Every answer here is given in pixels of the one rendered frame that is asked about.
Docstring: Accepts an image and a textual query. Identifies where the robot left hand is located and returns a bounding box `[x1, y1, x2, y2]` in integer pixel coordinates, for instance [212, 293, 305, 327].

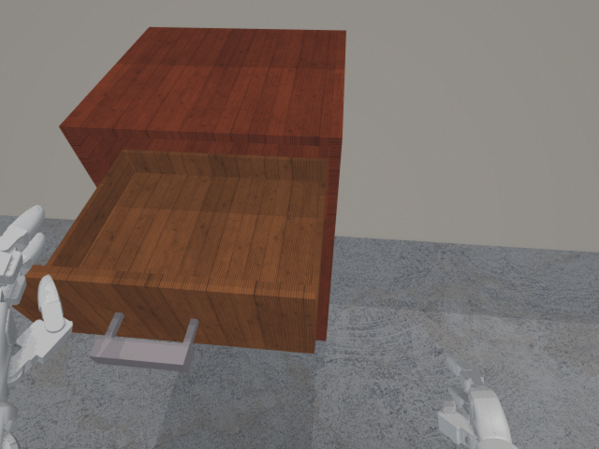
[0, 205, 73, 402]

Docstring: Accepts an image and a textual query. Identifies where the robot right hand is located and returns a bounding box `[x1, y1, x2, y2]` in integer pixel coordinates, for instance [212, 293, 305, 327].
[437, 355, 512, 449]

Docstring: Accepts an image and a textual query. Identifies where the robot left forearm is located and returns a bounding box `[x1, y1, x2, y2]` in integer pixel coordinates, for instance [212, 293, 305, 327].
[0, 402, 21, 449]

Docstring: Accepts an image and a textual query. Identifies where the handle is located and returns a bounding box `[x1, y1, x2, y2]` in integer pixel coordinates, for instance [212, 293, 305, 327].
[89, 312, 199, 372]

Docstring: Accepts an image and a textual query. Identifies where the drawer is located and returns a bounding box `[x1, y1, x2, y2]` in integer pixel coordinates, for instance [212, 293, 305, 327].
[12, 150, 328, 354]

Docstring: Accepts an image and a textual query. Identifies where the cabinet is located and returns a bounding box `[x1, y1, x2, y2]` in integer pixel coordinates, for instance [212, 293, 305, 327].
[59, 27, 346, 340]

